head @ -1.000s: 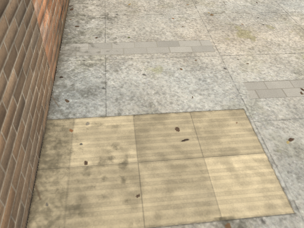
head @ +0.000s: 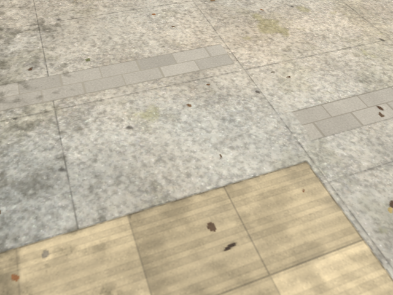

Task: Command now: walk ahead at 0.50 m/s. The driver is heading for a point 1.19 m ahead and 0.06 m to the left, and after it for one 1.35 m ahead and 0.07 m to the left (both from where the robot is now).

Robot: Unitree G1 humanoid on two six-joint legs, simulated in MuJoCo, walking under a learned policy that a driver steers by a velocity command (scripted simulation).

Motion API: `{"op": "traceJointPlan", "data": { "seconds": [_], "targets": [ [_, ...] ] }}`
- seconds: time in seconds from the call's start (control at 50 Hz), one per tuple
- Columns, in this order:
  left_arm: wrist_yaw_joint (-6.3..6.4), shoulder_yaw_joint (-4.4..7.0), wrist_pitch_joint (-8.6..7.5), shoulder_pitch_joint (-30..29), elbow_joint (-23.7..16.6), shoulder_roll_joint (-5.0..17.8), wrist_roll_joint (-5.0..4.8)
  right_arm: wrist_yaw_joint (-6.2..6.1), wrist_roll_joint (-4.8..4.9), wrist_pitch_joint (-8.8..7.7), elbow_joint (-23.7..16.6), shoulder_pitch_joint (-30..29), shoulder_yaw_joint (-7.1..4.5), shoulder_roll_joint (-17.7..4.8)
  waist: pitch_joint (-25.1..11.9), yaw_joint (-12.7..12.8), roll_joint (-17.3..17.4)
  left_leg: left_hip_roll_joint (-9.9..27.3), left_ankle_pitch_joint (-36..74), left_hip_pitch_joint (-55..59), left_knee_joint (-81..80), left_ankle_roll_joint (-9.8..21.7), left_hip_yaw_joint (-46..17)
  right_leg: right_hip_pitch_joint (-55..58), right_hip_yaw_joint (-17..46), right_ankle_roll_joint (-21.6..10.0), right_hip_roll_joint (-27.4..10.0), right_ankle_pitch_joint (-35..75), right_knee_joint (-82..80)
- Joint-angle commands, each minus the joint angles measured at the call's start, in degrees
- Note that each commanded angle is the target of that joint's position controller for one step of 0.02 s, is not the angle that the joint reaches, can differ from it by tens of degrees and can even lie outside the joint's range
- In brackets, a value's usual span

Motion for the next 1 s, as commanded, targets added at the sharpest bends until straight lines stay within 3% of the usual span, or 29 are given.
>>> {"op": "traceJointPlan", "data": {
  "seconds": [0.02,0.12,0.14,0.16,0.2,0.22,0.24,0.26,0.28,0.3,0.32,0.34,0.36,0.4,0.48,0.56,0.64,0.7,0.72,0.74,0.76,0.78,0.8,0.82,0.84,0.86,0.9,0.92,1.0],
  "targets": [
    [-0.54,-0.12,-0.44,-5.8,-3.2,0.8,0.31,-0.81,0.83,-1.21,-2.4,-2.7,-2.56,-11.0,0.9,1.4,6.6,11.8,6.1,3.1,-15.5,9.6,-10.6,2.1,0.2,0.8,-0.4,7.1,-13.6],
    [-1.65,-0.4,-0.7,-12.9,-3.1,1.3,-0.17,-0.12,1.53,-1.42,0.5,1.4,-2.92,-10.1,4.4,-1.1,5.3,13.3,5.0,8.8,-15.9,10.1,-9.5,4.6,-1.5,-0.5,0.4,7.9,-22.8],
    [-1.65,-0.32,-0.94,-13.5,-3.1,1.6,0.17,-0.34,1.32,-1.39,1.0,1.3,-3.09,-10.6,5.0,-0.4,5.9,13.8,8.2,9.8,-14.8,10.1,-9.6,5.3,-1.9,-1.3,0.6,6.6,-23.9],
    [-1.96,-0.25,-1.23,-13.2,-3.0,2.0,0.81,-0.42,1.86,-1.68,1.6,1.5,-2.9,-9.8,5.1,0.4,5.5,14.3,11.2,11.0,-13.2,9.5,-9.2,6.7,-2.1,-1.7,1.1,4.9,-25.6],
    [-1.99,1.02,-1.35,-5.5,-0.1,3.9,1.49,-0.23,1.98,-1.83,1.6,-0.6,-2.88,-10.6,0.9,5.1,6.3,12.1,27.1,10.4,-5.5,7.6,-5.9,19.1,-4.0,-3.4,3.5,4.9,-27.3],
    [-1.62,2.66,-1.33,5.5,4.0,7.2,1.61,-0.29,1.67,-1.8,0.6,-4.0,-2.56,-9.8,-4.3,9.8,5.3,8.8,33.2,5.4,5.7,5.4,-2.5,32.5,-1.4,-4.8,2.0,5.2,-25.8],
    [-1.51,4.13,-1.01,16.1,5.7,12.6,2.04,-0.31,0.33,-1.95,-1.1,-3.2,-1.7,-7.6,-13.2,12.4,-5.0,3.8,17.5,-9.3,26.8,2.0,1.4,51.8,14.9,-9.8,-10.5,5.2,-27.5],
    [-2.33,3.6,-0.9,19.1,6.2,13.5,2.03,0.26,1.06,-3.02,-1.7,1.0,-0.23,-3.2,-19.5,10.3,-18.0,-3.6,-16.3,-25.2,42.3,0.5,-2.9,62.8,39.0,-16.7,-19.9,-6.1,-38.1],
    [-2.34,2.27,-0.93,15.0,5.4,8.6,1.96,0.35,2.38,-3.79,-1.6,-2.9,-1.64,-8.5,-13.7,10.3,-10.6,-0.3,-14.9,-32.6,49.9,1.8,-7.1,59.1,37.0,-14.8,-18.2,-12.2,-39.7],
    [-2.36,1.37,-1.12,9.0,3.8,5.6,1.87,0.34,2.63,-4.09,-3.0,-7.8,-1.96,-10.2,-7.2,9.3,-6.6,2.5,-8.8,-34.9,49.7,3.1,-6.0,52.0,28.8,-12.5,-16.3,-8.4,-40.5],
    [-2.64,0.47,-1.43,5.1,3.0,3.2,2.22,-0.07,2.03,-3.79,-3.3,-9.6,-2.12,-9.8,-4.2,7.3,-1.8,5.2,-2.9,-32.3,47.4,3.0,-4.9,44.9,22.4,-11.4,-13.8,-2.1,-41.9],
    [-2.84,0.02,-1.83,3.7,3.1,2.4,2.25,-0.24,1.23,-3.57,-3.7,-10.6,-2.54,-9.7,-2.7,5.5,-0.8,6.8,1.1,-28.7,43.3,2.3,-4.7,39.3,18.8,-10.9,-12.5,2.6,-43.3],
    [-2.96,-0.4,-2.01,4.3,3.9,1.4,2.42,-0.24,1.06,-3.09,-3.9,-10.3,-2.67,-8.7,-2.5,4.5,-1.5,7.7,2.7,-25.7,41.1,1.9,-4.6,36.7,16.0,-10.4,-10.9,5.8,-44.0],
    [-2.64,-0.5,-2.05,7.4,6.0,2.0,2.14,-0.42,1.21,-2.29,-4.6,-11.2,-2.55,-6.7,-0.9,3.7,-2.0,7.6,3.6,-25.6,37.2,0.9,-3.7,34.9,12.9,-10.5,-10.0,10.4,-44.9],
    [-1.19,-0.09,-1.81,11.6,7.8,5.1,1.84,-0.04,0.34,-1.5,-7.7,-20.0,-1.91,-5.8,3.0,4.7,-1.7,7.0,12.1,-27.8,22.4,-1.2,-2.1,33.1,8.5,-9.8,-9.1,15.7,-46.6],
    [-0.46,-0.03,-1.86,15.4,8.9,5.6,1.67,1.65,1.2,-1.34,-9.3,-28.6,-1.34,-5.5,5.7,6.8,-3.1,3.6,22.6,-19.3,7.3,-0.3,1.0,30.2,4.1,-7.2,-6.5,14.5,-47.9],
    [-0.23,0.5,-1.29,19.4,11.0,5.9,1.1,3.03,1.9,-1.35,-11.0,-33.7,-0.91,-6.6,8.0,7.6,-2.8,3.7,20.4,-21.9,1.3,1.6,-0.4,40.5,4.6,-7.2,-10.4,15.8,-45.8],
    [0.05,1.47,-0.5,18.0,10.7,7.8,1.38,3.66,1.62,-1.69,-10.6,-31.4,-1.66,-9.5,5.1,4.9,-3.9,1.6,13.5,-16.7,-0.1,3.8,0.8,46.0,4.1,-5.9,-11.9,30.8,-39.2],
    [-0.01,1.76,-0.14,17.4,10.5,8.6,1.5,3.53,1.46,-1.67,-9.6,-27.5,-2.36,-11.1,2.2,2.8,-4.9,-0.2,11.6,-10.7,0.1,4.8,2.1,46.5,3.6,-5.3,-11.5,40.0,-34.1],
    [-0.17,1.69,0.33,16.1,10.0,8.4,1.69,3.34,1.16,-1.59,-7.0,-19.0,-3.48,-13.1,-2.4,-1.5,-4.5,-1.8,12.6,0.5,-0.9,6.5,3.3,44.2,1.8,-4.2,-9.2,45.6,-23.9],
    [-0.34,1.11,0.42,15.0,8.5,7.0,2.15,3.04,0.2,-1.52,-4.2,-8.1,-4.34,-15.8,-10.0,-5.4,-1.6,4.9,17.0,19.5,2.7,9.7,-3.9,31.5,0.7,-2.7,-6.8,35.2,-8.1],
    [-1.28,-1.13,-0.54,22.2,8.1,-0.1,1.7,2.92,-0.79,-1.31,-2.8,-0.3,-5.02,-19.7,-20.2,-2.8,13.1,20.3,7.5,42.5,-1.2,19.2,-30.3,7.4,-0.7,1.7,4.1,-0.9,15.9],
    [-1.74,-0.74,-2.16,20.4,8.9,2.2,0.95,2.72,-0.27,-0.92,-2.4,0.1,-3.42,-15.0,-22.8,-3.5,12.9,21.6,5.2,43.5,-8.0,18.2,-40.4,0.8,8.3,0.2,5.5,-23.3,23.0],
    [-1.51,0.56,-2.86,14.4,6.8,6.3,-0.71,2.55,0.27,-1.29,-3.3,-6.6,-2.55,-12.9,-13.5,-2.2,10.6,19.5,6.2,35.8,-9.5,15.1,-31.7,-3.8,8.0,-0.7,2.2,-20.2,25.0],
    [-0.88,0.75,-3.01,10.9,6.0,7.0,-1.03,2.52,0.45,-1.7,-4.6,-12.4,-1.93,-11.5,-7.4,-0.2,5.4,17.3,11.6,25.8,-11.2,13.4,-23.9,-2.4,6.1,-0.8,-0.9,-14.9,22.5],
    [-0.27,1.23,-2.76,9.3,5.9,6.6,-0.13,2.7,0.13,-2.11,-4.5,-15.3,-1.44,-10.1,-3.2,1.7,2.4,15.2,16.2,17.4,-12.8,12.5,-18.4,-0.2,5.1,-0.6,-2.9,-11.6,18.7],
    [0.14,1.57,-1.53,11.6,6.3,4.2,0.66,2.93,-0.5,-2.56,-3.5,-15.7,-0.81,-8.6,-2.1,4.4,4.0,12.7,17.8,9.6,-15.8,11.8,-13.8,6.1,5.2,-0.5,-5.1,-8.8,13.8],
    [0.18,1.55,-1.03,12.0,6.3,3.1,0.73,2.8,-0.46,-2.56,-2.8,-14.5,-0.78,-9.0,-1.4,4.8,4.3,12.4,17.6,8.1,-17.2,12.3,-12.7,6.6,4.7,-0.2,-5.3,-8.3,11.9],
    [0.17,1.92,-0.17,3.5,2.9,4.3,1.6,1.02,-0.09,-2.27,-1.3,-10.7,-1.28,-12.6,3.0,3.7,3.6,12.2,15.0,7.2,-21.5,12.5,-10.0,0.4,3.9,2.2,-6.1,0.9,-0.9]
  ]
}}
